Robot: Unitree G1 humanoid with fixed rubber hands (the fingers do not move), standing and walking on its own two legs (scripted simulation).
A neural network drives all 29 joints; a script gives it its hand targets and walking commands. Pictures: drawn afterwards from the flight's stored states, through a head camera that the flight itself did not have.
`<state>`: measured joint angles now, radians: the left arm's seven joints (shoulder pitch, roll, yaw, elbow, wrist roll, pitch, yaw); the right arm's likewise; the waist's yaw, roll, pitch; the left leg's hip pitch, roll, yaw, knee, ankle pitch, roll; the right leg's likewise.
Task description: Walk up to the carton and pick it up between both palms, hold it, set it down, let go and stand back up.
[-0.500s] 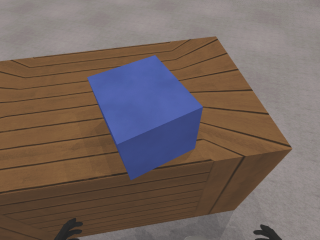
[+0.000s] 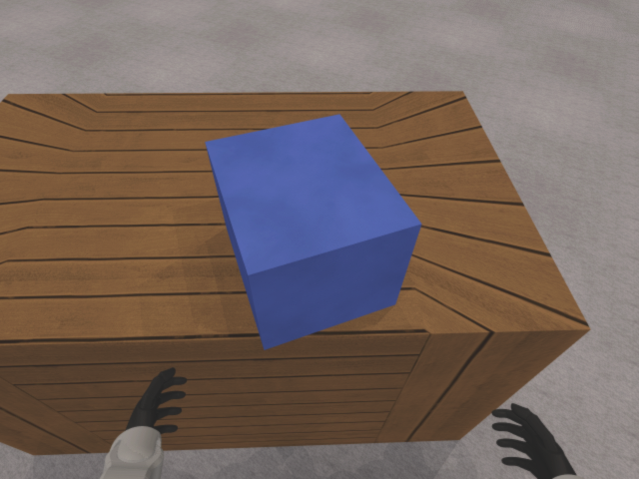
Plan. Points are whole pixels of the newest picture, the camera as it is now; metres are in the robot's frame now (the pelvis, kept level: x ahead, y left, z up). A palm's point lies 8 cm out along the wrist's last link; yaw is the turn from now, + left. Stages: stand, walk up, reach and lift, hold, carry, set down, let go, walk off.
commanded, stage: reach and lift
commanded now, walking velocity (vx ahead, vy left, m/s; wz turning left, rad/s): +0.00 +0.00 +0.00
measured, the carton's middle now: (303, 226) +0.46 +0.03 +0.02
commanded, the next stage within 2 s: none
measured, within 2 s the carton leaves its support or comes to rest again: neither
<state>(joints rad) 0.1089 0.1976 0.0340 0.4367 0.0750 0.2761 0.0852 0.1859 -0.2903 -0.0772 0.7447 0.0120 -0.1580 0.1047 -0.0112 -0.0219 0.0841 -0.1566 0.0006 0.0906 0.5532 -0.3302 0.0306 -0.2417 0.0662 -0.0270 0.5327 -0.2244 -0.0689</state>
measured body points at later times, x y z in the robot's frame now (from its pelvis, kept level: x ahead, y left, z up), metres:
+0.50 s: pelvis +0.02 -0.01 +0.01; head +0.02 +0.00 +0.46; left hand +0.20 +0.22 -0.04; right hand +0.19 -0.26 -0.05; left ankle -0.01 +0.09 -0.73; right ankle +0.04 -0.07 -0.73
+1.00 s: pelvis +0.03 -0.01 +0.01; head +0.01 +0.02 +0.46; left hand +0.21 +0.19 +0.01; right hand +0.22 -0.27 +0.00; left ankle -0.01 +0.09 -0.73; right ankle +0.04 -0.07 -0.73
